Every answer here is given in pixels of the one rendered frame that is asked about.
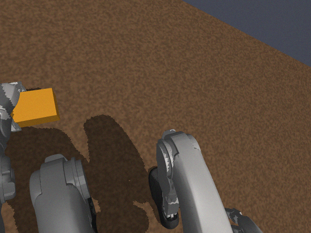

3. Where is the carton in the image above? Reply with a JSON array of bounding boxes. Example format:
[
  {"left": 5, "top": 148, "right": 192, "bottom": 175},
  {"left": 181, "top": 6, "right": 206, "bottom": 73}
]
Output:
[{"left": 10, "top": 88, "right": 60, "bottom": 128}]

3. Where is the right robot foot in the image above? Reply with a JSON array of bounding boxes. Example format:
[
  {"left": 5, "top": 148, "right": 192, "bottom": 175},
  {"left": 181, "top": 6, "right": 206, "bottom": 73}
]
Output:
[{"left": 148, "top": 167, "right": 179, "bottom": 229}]

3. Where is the left robot foot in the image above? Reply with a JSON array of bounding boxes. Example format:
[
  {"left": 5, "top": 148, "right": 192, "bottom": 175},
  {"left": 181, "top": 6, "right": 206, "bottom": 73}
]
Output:
[{"left": 87, "top": 196, "right": 98, "bottom": 233}]

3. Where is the left robot hand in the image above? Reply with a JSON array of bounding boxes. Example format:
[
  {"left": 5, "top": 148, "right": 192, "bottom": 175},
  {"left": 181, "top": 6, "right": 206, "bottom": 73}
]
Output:
[{"left": 0, "top": 81, "right": 26, "bottom": 132}]

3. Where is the right robot hand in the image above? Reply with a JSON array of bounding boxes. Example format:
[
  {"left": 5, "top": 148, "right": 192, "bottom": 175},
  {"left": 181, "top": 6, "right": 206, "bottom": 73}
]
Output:
[{"left": 225, "top": 208, "right": 263, "bottom": 233}]

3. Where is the left robot arm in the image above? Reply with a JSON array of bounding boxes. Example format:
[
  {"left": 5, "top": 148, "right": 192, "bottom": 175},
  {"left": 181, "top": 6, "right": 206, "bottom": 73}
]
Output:
[{"left": 0, "top": 109, "right": 16, "bottom": 233}]

